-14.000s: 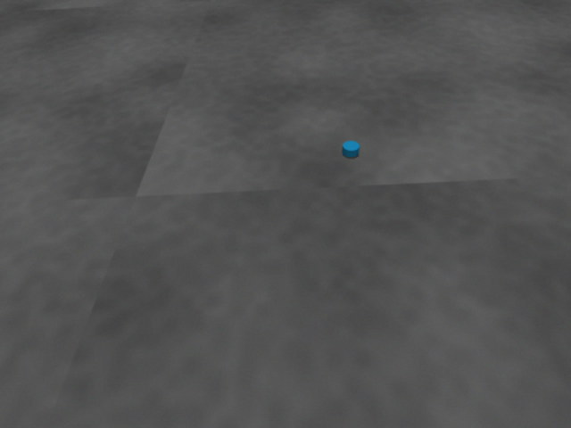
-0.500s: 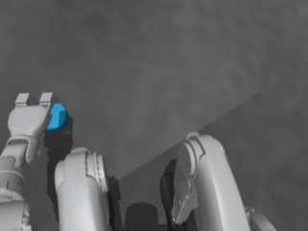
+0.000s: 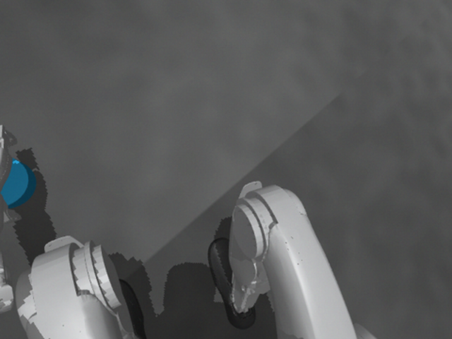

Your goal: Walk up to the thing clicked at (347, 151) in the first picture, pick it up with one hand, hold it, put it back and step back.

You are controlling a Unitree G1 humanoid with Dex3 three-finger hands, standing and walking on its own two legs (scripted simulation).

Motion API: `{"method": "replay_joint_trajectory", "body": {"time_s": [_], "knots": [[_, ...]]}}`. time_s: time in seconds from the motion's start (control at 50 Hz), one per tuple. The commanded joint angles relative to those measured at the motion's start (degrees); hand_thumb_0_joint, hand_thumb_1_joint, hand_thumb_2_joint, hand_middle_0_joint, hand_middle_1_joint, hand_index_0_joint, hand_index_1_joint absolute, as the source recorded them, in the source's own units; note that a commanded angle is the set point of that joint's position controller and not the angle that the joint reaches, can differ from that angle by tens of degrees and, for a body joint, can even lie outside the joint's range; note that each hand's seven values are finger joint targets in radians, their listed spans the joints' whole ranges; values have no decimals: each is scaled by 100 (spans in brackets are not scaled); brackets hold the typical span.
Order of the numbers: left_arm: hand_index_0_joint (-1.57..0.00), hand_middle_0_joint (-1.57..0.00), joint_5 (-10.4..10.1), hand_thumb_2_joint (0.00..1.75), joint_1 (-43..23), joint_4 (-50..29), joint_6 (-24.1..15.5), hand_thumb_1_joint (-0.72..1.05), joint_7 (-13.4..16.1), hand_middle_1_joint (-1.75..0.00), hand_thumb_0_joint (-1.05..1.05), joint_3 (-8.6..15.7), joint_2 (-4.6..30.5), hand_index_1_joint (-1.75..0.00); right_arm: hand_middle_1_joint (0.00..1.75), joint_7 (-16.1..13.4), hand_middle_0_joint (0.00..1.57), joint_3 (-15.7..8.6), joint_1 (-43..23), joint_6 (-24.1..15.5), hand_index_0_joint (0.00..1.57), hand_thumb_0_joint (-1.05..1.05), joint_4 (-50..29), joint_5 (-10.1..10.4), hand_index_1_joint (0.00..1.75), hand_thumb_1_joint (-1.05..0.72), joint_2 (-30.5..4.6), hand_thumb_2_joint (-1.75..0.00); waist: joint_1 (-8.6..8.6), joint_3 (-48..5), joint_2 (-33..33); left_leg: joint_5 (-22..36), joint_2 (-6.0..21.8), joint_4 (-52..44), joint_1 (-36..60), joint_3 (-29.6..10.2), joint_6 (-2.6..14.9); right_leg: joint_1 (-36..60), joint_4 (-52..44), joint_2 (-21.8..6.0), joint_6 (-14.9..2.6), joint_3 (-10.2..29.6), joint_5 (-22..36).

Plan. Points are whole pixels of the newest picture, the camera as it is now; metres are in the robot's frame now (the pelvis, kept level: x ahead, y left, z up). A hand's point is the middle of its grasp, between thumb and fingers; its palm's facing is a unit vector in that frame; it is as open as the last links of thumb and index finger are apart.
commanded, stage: rest palm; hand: left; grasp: from above
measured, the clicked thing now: (2, 182) +0.43 +0.31 -0.28
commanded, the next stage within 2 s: close in 0.90 s
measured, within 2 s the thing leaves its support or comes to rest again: neither
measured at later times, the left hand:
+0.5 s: hand out of the picture +0.43 +0.31 -0.25, palm faces -0.46 -0.17 -0.87, open 14.5 cm
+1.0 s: hand out of the picture +0.44 +0.30 -0.26, palm faces -0.41 -0.14 -0.90, open 14.4 cm
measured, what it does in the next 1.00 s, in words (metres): stands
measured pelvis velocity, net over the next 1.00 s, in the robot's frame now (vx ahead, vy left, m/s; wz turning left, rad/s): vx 0.00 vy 0.01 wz -0.08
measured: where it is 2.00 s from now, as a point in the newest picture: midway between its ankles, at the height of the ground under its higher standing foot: (187, 320)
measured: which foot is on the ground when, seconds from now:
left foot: down 0.00-1.00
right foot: down 0.00-1.00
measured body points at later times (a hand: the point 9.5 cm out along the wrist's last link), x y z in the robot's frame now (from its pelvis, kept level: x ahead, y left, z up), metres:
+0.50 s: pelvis +0.00 +0.01 -0.01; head +0.26 +0.11 +0.34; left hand +0.45 +0.31 -0.20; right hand +0.05 -0.25 -0.08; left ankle +0.07 +0.12 -0.27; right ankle +0.10 -0.11 -0.27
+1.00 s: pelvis +0.00 +0.01 -0.01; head +0.27 +0.12 +0.33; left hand +0.46 +0.31 -0.21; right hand +0.04 -0.25 -0.07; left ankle +0.07 +0.12 -0.27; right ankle +0.10 -0.11 -0.27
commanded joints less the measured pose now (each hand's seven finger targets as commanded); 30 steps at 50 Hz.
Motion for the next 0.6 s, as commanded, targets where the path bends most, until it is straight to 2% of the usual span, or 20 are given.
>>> {"method": "replay_joint_trajectory", "body": {"time_s": [0.0, 0.02, 0.06, 0.12, 0.14, 0.16, 0.2, 0.22, 0.24, 0.26, 0.32, 0.36, 0.42, 0.44, 0.46, 0.48, 0.5, 0.54, 0.56, 0.58], "knots": [[-6, -5, 137, 96, -1304, -729, -284, -52, 787, -99, 0, 223, 1642, -99, 30, -56, 20, -488, 833, -151, 20, 0, -28, -107, 30, -89, -1582, -90, 28, -4328, 2451, 1291, -192, -1258, 2898, 429, -94, 2278, -1158, 431, -93, -186, 1480], [-5, -5, 222, 97, -1350, -717, -255, -53, 891, -98, 0, 180, 1652, -98, 30, -33, 20, -497, 870, -185, 20, 0, -25, -159, 30, -89, -1633, -90, -53, -4267, 2614, 1253, -174, -1278, 3023, 407, -129, 2142, -1106, 427, -103, -238, 1407], [-4, -5, 334, 99, -1366, -679, -144, -55, 1087, -96, 0, 216, 1661, -97, 30, 6, 20, -512, 902, -201, 20, 0, 97, -237, 30, -89, -1680, -90, -70, -4296, 2744, 1309, -131, -1359, 3188, 307, -159, 1924, -1070, 468, -111, -352, 1384], [-3, -5, 351, 102, -1514, -226, 56, -56, 1264, -93, 0, 51, 1375, -95, 30, 125, 20, -496, 922, -321, 20, 0, 181, -326, 30, -89, -1761, -90, -260, -3948, 2641, 1224, -120, -1304, 3008, 228, -158, 1671, -1038, 461, -84, -450, 1365], [-4, -6, 351, 102, -1500, -6, 147, -56, 1277, -94, 0, -55, 1293, -95, 30, 162, 20, -496, 888, -371, 20, 0, 220, -320, 30, -89, -1774, -90, -270, -3769, 2638, 1131, -116, -1339, 2953, 180, -166, 1504, -1010, 468, -98, -482, 1297], [-3, -6, 305, 103, -1598, 78, 215, -57, 1271, -94, 0, -129, 1284, -96, 30, 210, 20, -460, 865, -422, 20, 0, 190, -326, 30, -89, -1808, -90, -317, -3609, 2656, 1078, -108, -1326, 2848, 163, -157, 1467, -1013, 465, -94, -492, 1279], [-3, -6, 281, 103, -1730, 153, 324, -57, 1241, -93, 0, -74, 1402, -95, 30, 256, 20, -459, 909, -476, 20, 0, 228, -316, 30, -88, -1854, -90, -329, -3599, 2471, 1111, -91, -1301, 2836, 107, -142, 1473, -1023, 456, -89, -507, 1320], [-4, -6, 258, 102, -1894, 130, 352, -56, 1201, -94, 0, 1, 1553, -95, 30, 286, 20, -433, 800, -542, 20, 0, 44, -295, 30, -88, -1922, -90, -366, -3555, 2476, 1102, -89, -1242, 2803, 98, -127, 1509, -987, 442, -78, -494, 1359], [-4, -6, 294, 101, -1754, 400, 393, -55, 1190, -95, 0, 253, 1796, -96, 30, 298, 20, -450, 904, -560, 20, 0, 80, -312, 30, -88, -2004, -90, -373, -3516, 2449, 1136, -89, -1273, 2825, 92, -124, 1549, -986, 407, -65, -497, 1395], [-4, -6, 277, 100, -1673, 570, 424, -54, 1152, -95, 0, 327, 1800, -96, 30, 316, 20, -449, 939, -575, 20, 0, 79, -309, 30, -88, -1980, -90, -371, -3376, 2379, 1034, -90, -1312, 2707, 66, -125, 1530, -967, 403, -61, -503, 1295], [-5, -6, 218, 100, -1688, 729, 443, -53, 955, -97, 0, 265, 1628, -98, 30, 383, 20, -327, 922, -640, 20, 0, 41, -364, 30, -89, -1849, -90, -499, -3217, 2135, 878, -126, -1219, 2470, 108, -53, 1695, -1066, 401, -2, -488, 1210], [-5, -5, 152, 98, -1681, 678, 437, -53, 800, -97, 0, 258, 1682, -98, 30, 391, 20, -323, 890, -689, 20, 0, 18, -328, 30, -89, -1857, -90, -465, -3338, 2281, 1020, -135, -1181, 2661, 123, -49, 1736, -1055, 386, 25, -481, 1308], [-5, -6, 128, 99, -1670, 655, 325, -54, 681, -98, 0, 93, 1720, -99, 30, 397, 20, -237, 811, -706, 20, 0, -29, -310, 30, -89, -1816, -90, -490, -3453, 2275, 1081, -116, -1132, 2614, 116, -49, 2005, -1108, 428, 10, -450, 1432], [-5, -6, 139, 98, -1705, 591, 268, -53, 672, -99, 0, 90, 1810, -99, 30, 392, 20, -173, 854, -699, 20, 0, -29, -339, 30, -89, -1821, -90, -499, -3513, 2213, 1101, -120, -1122, 2608, 121, -39, 2085, -1125, 437, 16, -482, 1428], [-5, -6, 122, 99, -1716, 514, 221, -54, 690, -99, 0, 113, 1898, -99, 30, 374, 20, -176, 820, -687, 20, 0, -9, -315, 30, -89, -1848, -90, -419, -3573, 2307, 1074, -106, -1153, 2611, 112, -53, 2102, -1145, 463, -4, -473, 1408], [-5, -6, 137, 99, -1705, 481, 173, -54, 681, -98, 0, 76, 1875, -99, 30, 389, 20, -151, 831, -686, 20, 0, -30, -339, 30, -89, -1812, -90, -472, -3547, 2397, 1145, -108, -1104, 2681, 137, -62, 2157, -1106, 452, 2, -462, 1463], [-5, -6, 124, 99, -1786, 326, 104, -54, 711, -98, 0, 102, 1924, -99, 30, 374, 20, -129, 840, -681, 20, 0, -19, -353, 30, -89, -1841, -90, -469, -3672, 2397, 1203, -89, -1122, 2783, 85, -74, 2159, -1099, 463, 4, -519, 1504], [-5, -6, 121, 98, -1796, 278, 9, -53, 787, -98, 0, -7, 1845, -99, 30, 379, 20, -95, 722, -706, 20, 0, -18, -379, 30, -89, -1854, -90, -469, -3540, 2502, 1086, -61, -1163, 2781, 14, -110, 2038, -1040, 475, -18, -579, 1393], [-5, -6, 179, 100, -1775, 139, -30, -55, 859, -98, 0, 50, 1980, -99, 30, 364, 20, -102, 690, -705, 20, 0, -5, -367, 30, -89, -1909, -90, -428, -3637, 2676, 1132, -44, -1217, 2923, -10, -139, 2026, -1028, 490, -36, -589, 1421], [-5, -6, 218, 98, -1701, 219, -48, -53, 904, -98, 0, 13, 1934, -99, 30, 378, 20, -76, 685, -724, 20, 0, -65, -380, 30, -89, -1899, -90, -467, -3542, 2675, 1098, -41, -1182, 2906, -11, -146, 2011, -994, 492, -31, -600, 1410]]}}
